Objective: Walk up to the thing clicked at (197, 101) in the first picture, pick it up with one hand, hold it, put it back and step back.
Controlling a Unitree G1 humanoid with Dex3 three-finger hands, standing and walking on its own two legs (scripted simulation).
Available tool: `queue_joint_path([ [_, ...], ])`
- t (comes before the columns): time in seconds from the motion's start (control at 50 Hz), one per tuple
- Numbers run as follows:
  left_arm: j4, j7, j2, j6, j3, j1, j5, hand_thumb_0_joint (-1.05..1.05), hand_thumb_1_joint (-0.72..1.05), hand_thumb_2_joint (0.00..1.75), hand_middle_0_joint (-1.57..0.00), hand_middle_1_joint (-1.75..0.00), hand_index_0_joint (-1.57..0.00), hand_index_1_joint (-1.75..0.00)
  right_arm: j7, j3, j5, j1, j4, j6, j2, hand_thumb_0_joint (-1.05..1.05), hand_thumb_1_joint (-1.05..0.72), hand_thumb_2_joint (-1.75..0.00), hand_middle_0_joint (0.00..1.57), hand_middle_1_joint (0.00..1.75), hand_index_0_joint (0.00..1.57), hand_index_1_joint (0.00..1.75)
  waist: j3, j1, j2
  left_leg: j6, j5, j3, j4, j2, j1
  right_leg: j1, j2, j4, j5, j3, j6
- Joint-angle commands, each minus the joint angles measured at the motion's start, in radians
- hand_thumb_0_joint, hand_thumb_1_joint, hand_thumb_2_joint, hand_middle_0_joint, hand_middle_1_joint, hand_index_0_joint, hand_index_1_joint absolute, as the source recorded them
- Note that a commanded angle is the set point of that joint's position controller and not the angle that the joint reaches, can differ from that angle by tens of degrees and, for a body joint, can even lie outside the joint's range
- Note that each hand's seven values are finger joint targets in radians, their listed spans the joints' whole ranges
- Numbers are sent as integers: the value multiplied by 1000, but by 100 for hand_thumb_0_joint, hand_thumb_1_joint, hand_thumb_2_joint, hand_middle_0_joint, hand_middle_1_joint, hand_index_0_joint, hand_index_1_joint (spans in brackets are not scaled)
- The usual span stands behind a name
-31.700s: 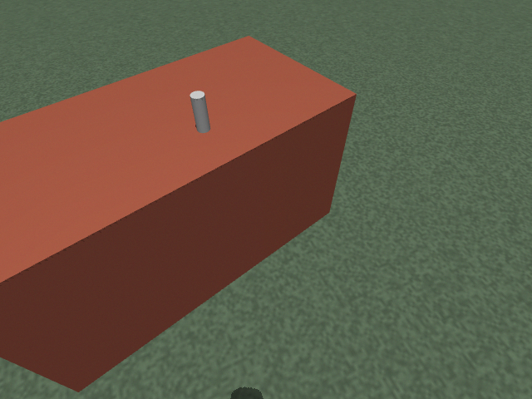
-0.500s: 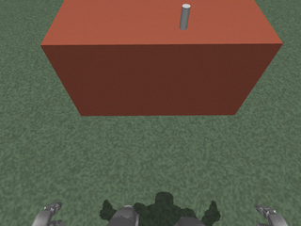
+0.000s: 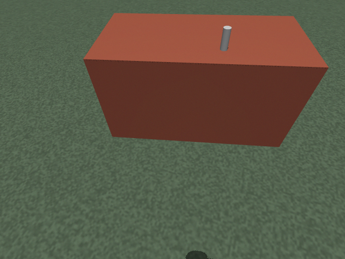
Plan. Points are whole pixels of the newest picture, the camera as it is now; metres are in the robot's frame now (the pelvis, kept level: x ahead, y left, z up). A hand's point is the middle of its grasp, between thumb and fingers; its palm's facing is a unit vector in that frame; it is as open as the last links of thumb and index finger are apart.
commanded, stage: step back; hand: right
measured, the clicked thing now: (225, 38) +1.14 -0.19 -0.06
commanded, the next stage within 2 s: stand in 0.74 s
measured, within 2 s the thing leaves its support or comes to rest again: neither
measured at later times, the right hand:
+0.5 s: hand out of the picture +0.14 -0.25 -0.15, palm faces -0.06 +0.93 -0.37, open 7.4 cm
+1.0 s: hand out of the picture +0.15 -0.23 -0.13, palm faces +0.01 +0.94 -0.33, open 7.4 cm
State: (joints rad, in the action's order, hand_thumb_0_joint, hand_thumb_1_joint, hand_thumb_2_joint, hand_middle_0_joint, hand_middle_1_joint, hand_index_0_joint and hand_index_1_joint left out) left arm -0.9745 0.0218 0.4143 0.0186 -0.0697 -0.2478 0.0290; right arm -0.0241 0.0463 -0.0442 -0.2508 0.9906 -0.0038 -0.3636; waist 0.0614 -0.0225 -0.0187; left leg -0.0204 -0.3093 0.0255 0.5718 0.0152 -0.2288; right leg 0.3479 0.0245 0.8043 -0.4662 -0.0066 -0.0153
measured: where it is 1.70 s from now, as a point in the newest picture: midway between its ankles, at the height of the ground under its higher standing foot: outside the picture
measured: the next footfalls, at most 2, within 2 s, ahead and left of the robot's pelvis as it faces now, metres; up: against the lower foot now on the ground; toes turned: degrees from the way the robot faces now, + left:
left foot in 0.38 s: +0.12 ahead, +0.14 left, +0.00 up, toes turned +2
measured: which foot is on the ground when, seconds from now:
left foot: down 0.00-0.14, up 0.16-0.36, down 0.38-1.00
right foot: down 0.00-1.00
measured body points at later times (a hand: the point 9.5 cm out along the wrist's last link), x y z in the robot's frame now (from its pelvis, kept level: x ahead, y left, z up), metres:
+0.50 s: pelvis +0.04 +0.01 +0.00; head +0.06 +0.01 +0.45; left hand +0.10 +0.32 -0.13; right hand +0.14 -0.30 -0.12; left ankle +0.08 +0.14 -0.73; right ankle +0.03 -0.12 -0.73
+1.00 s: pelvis +0.05 +0.02 +0.02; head +0.06 +0.03 +0.47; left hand +0.14 +0.32 -0.11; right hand +0.15 -0.27 -0.11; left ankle +0.08 +0.14 -0.73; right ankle +0.03 -0.11 -0.73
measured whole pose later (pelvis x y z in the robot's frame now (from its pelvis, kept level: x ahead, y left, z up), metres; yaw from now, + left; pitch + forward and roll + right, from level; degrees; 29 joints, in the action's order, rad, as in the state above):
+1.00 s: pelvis +0.05 +0.02 +0.02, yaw -2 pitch -3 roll +0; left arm -1.13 0.01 0.35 -0.02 0.00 -0.08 0.01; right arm -0.02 0.01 -0.01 -0.04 1.13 -0.02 -0.34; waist 0.07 -0.01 -0.01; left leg 0.00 -0.15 -0.07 0.36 -0.03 -0.16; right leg 0.08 0.03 0.34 -0.21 0.00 0.03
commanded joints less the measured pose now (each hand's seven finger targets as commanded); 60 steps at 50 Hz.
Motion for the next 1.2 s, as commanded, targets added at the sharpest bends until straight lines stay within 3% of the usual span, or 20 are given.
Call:
queue_joint_path([
  [0.0, 76, 1, 178, -53, -44, 62, -9, 0, 90, 90, -20, -30, -20, -30, 20, 70, -1, 95, -87, -33, -285, 0, -90, -90, 20, 30, 20, 30, 24, 22, 198, -151, -324, 275, -301, -227, -78, 19, 6, -68, 4, -1, -3],
  [0.04, 57, -1, 148, -60, -41, 30, -5, 0, 90, 90, -20, -30, -20, -30, 14, 68, -2, 110, -95, -17, -272, 0, -90, -90, 20, 30, 20, 30, 5, 9, 206, -123, -298, 200, -242, -192, -110, -108, -34, -247, 65, -41, -4],
  [0.06, 33, -9, 143, -64, -43, -5, 1, 0, 90, 90, -20, -30, -20, -30, 13, 63, 6, 128, -102, -8, -251, 0, -90, -90, 20, 30, 20, 30, -5, -19, 183, -98, -302, 168, -178, -174, -178, -219, -50, -324, 130, -52, -11],
  [0.08, 24, -18, 163, -70, -52, -30, 9, 0, 90, 90, -20, -30, -20, -30, 14, 52, 10, 113, -103, -3, -214, 0, -90, -90, 20, 30, 20, 30, -16, -34, 112, -68, -282, 120, -75, -130, -242, -319, -49, -377, 131, -16, -17],
  [0.1, 19, -28, 233, -75, -70, -66, 20, 0, 90, 90, -20, -30, -20, -30, 16, 36, 16, 134, -129, -3, -156, 0, -90, -90, 20, 30, 20, 30, -8, -63, -72, -15, -290, 60, 139, -24, -420, -356, 129, -492, -114, 326, -87],
  [0.12, 25, -29, 312, -81, -87, -60, 21, 0, 90, 90, -20, -30, -20, -30, 27, 43, 8, 143, -126, -1, -170, 0, -90, -90, 20, 30, 20, 30, 31, -71, -147, 0, -282, 57, 319, 16, -405, -216, 330, -628, -376, 577, -166],
  [0.14, 62, -30, 312, -87, -89, 6, 19, 0, 90, 90, -20, -30, -20, -30, 31, 55, 9, 112, -109, -6, -216, 0, -90, -90, 20, 30, 20, 30, 69, -43, -75, 5, -251, 131, 364, -22, -381, -164, 382, -603, -286, 613, -230],
  [0.2, 68, -37, 231, -99, -67, 47, 6, 0, 90, 90, -20, -30, -20, -30, 26, 53, 17, 69, -74, -20, -201, 0, -90, -90, 20, 30, 20, 30, 42, -7, -44, 7, -141, 119, 327, -62, -321, -182, 277, -530, 80, 361, -177],
  [0.26, 73, -32, 216, -96, -52, 78, 1, 0, 90, 90, -20, -30, -20, -30, 18, 44, 13, 57, -58, -25, -172, 0, -90, -90, 20, 30, 20, 30, -33, 0, -102, 21, -110, 4, 142, -65, -152, -148, 231, -430, 429, 187, -152],
  [0.3, 75, -33, 211, -87, -35, 91, -7, 0, 90, 90, -20, -30, -20, -30, 20, 45, 11, 77, -54, -23, -156, 0, -90, -90, 20, 30, 20, 30, -49, 8, -111, 17, -24, -54, 45, -43, -37, -94, 201, -360, 571, 128, -124],
  [0.34, 76, -35, 196, -74, -21, 92, -17, 0, 90, 90, -20, -30, -20, -30, 28, 46, 12, 67, -34, -25, -156, 0, -90, -90, 20, 30, 20, 30, -75, 27, -90, 2, 184, -57, -103, -35, 66, -76, 155, -268, 646, 89, -76],
  [0.36, 82, -36, 168, -71, -9, 82, -21, 0, 90, 90, -20, -30, -20, -30, 34, 53, 9, 62, -32, -29, -187, 0, -90, -90, 20, 30, 20, 30, -119, 28, -39, -23, 302, 6, -100, -91, 126, -59, 125, -218, 619, 72, -49],
  [0.38, 86, -35, 135, -67, 3, 72, -29, 0, 90, 90, -20, -30, -20, -30, 38, 55, 7, 78, -40, -34, -229, 0, -90, -90, 20, 30, 20, 30, -168, 18, 70, -68, 338, 165, -139, -217, 127, -49, 66, -176, 463, 55, -10],
  [0.4, 64, -37, 143, -55, 0, 59, -39, 0, 90, 90, -20, -30, -20, -30, 35, 55, 22, 145, -50, -32, -258, 0, -90, -90, 20, 30, 20, 30, -178, -4, 110, -143, 251, 209, -144, -281, 31, -113, 4, -151, 197, 7, 2],
  [0.42, 47, -40, 143, -54, 1, 67, -30, 0, 90, 90, -20, -30, -20, -30, 31, 50, 23, 176, -45, -26, -256, 0, -90, -90, 20, 30, 20, 30, -154, -7, 114, -147, 232, 201, -145, -288, -19, -167, 6, -204, 127, 18, -3],
  [0.5, 1, -38, 190, -67, -6, 88, -21, 0, 90, 90, -20, -30, -20, -30, 31, 22, 25, 237, -24, -18, -199, 0, -90, -90, 20, 30, 20, 30, -77, -3, 86, -22, 180, 56, -97, -150, -38, -163, 87, -355, 338, 121, -32],
  [0.54, -9, -40, 191, -70, -8, 107, -24, 0, 90, 90, -20, -30, -20, -30, 30, 19, 26, 230, 0, -20, -195, 0, -90, -90, 20, 30, 20, 30, -112, 9, 71, -22, 265, 36, -92, -150, 17, -185, 100, -355, 449, 116, -32],
  [0.7, -44, -39, 161, -61, 0, 154, -20, 0, 90, 90, -20, -30, -20, -30, 31, 18, 24, 277, 45, -25, -185, 0, -90, -90, 20, 30, 20, 30, -129, 5, 51, -25, 315, 29, -174, -176, 68, -215, 78, -387, 457, 79, -8],
  [0.74, -64, -31, 129, -60, 20, 159, -29, 0, 90, 90, -20, -30, -20, -30, 26, 15, 35, 263, 50, -38, -197, 0, -90, -90, 20, 30, 20, 30, -153, 11, 55, -15, 416, 51, -206, -176, 143, -236, 88, -423, 469, 73, 6],
  [1.18, -106, -22, 147, -56, 29, 186, -17, 0, 90, 90, -20, -30, -20, -30, 19, 10, 32, 236, 95, -33, -198, 0, -90, -90, 20, 30, 20, 30, -76, 24, 46, 9, 112, 47, -331, -159, 104, -221, 106, -544, 294, 84, 5],
])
